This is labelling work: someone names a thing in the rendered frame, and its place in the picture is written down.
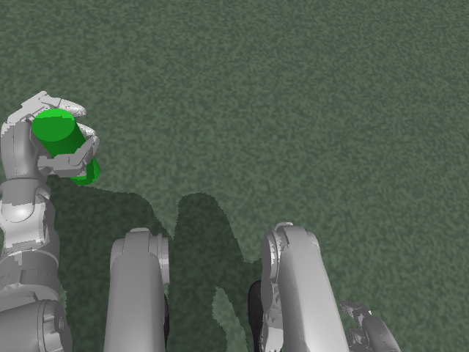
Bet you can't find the left robot hand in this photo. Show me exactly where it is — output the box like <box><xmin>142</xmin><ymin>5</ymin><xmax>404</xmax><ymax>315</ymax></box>
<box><xmin>1</xmin><ymin>91</ymin><xmax>100</xmax><ymax>183</ymax></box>

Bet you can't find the right robot hand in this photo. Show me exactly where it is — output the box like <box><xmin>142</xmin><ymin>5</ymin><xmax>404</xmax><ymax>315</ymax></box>
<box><xmin>340</xmin><ymin>301</ymin><xmax>401</xmax><ymax>352</ymax></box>

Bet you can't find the left robot arm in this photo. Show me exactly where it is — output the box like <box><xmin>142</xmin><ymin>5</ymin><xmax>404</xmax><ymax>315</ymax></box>
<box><xmin>0</xmin><ymin>177</ymin><xmax>73</xmax><ymax>352</ymax></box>

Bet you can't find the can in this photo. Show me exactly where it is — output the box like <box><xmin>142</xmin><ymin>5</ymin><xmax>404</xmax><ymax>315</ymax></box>
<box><xmin>32</xmin><ymin>109</ymin><xmax>100</xmax><ymax>186</ymax></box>

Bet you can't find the right robot foot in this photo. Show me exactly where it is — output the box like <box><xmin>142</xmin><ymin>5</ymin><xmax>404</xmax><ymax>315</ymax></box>
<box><xmin>248</xmin><ymin>280</ymin><xmax>281</xmax><ymax>352</ymax></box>

